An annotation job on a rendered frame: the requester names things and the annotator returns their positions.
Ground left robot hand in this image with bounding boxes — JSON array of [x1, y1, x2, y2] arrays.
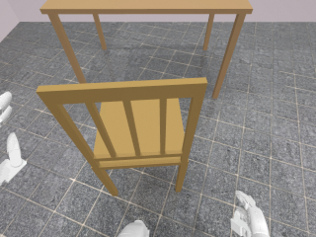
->
[[0, 91, 27, 186]]

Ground table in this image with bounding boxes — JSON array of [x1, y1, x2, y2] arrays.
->
[[40, 0, 253, 99]]

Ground right robot hand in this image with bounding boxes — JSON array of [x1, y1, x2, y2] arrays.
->
[[230, 190, 270, 237]]

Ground robot left shin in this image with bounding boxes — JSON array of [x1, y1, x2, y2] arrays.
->
[[134, 220, 145, 225]]

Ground chair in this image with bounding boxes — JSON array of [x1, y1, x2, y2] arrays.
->
[[36, 77, 207, 197]]

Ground robot left thigh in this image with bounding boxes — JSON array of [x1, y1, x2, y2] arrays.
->
[[118, 222, 150, 237]]

